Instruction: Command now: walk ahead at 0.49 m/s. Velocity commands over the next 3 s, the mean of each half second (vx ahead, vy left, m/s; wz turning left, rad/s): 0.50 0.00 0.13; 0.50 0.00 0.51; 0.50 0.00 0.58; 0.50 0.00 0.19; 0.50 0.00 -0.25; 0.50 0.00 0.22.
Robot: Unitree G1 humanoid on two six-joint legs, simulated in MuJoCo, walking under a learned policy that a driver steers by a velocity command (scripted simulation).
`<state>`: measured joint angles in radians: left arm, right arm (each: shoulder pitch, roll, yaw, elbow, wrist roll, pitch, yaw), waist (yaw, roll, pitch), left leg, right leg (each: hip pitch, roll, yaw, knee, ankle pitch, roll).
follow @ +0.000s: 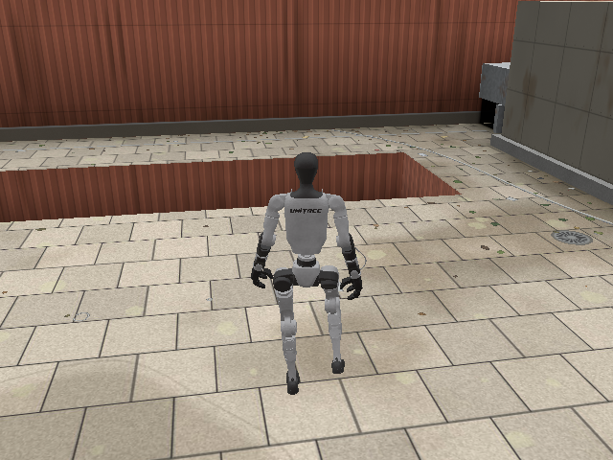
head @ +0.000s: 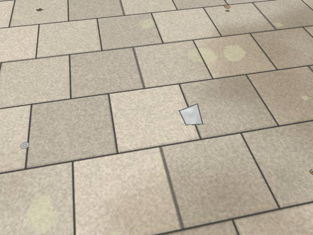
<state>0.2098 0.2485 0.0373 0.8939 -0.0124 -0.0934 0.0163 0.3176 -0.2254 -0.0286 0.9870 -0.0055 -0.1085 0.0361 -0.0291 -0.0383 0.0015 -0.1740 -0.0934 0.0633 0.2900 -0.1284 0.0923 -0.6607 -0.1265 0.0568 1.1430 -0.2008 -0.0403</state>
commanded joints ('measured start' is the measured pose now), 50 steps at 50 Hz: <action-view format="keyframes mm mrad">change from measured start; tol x32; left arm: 1 34 45 13 -44 13 4 7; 50 4 144 56 -113 9 -50 -5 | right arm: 1 -39 -130 -20 -53 1 -18 -20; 50 -112 -119 -73 -279 18 29 -5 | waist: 1 46 76 55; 13 9 111 46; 17 161 -215 -400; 26 12 -31 17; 50 47 31 -73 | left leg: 1 -105 278 -205 -204 84 171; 13 183 344 -196 -5 223 86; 15 7 234 -120 406 337 31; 18 -610 99 -223 1055 -361 -23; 32 -567 203 -126 532 211 -50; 42 -234 43 87 359 -74 75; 45 560 436 -885 68 -113 393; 50 76 271 -433 -36 167 210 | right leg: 1 -23 -42 1 -140 159 27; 12 57 48 -50 -626 141 -12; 15 629 13 5 -645 125 -101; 17 1070 -314 657 -821 -59 -270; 23 505 -125 43 -983 172 -121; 37 759 -179 -241 -961 389 -103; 42 751 -164 -308 -572 1014 -53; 43 637 -117 -321 -339 910 -17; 45 -29 182 -103 306 -402 66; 50 14 -8 34 61 -116 28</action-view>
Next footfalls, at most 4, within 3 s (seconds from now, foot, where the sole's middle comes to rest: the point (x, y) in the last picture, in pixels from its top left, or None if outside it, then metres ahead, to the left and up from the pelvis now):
0.30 right None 0.34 -0.17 -0.78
0.86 left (133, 218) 0.60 0.11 -0.78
1.36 right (142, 153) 0.94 0.07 -0.78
1.88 left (71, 153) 0.95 0.44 -0.78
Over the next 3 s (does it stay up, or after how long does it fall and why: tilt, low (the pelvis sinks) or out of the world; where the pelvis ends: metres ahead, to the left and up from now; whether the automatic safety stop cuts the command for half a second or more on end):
stays up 1.39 0.65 -0.03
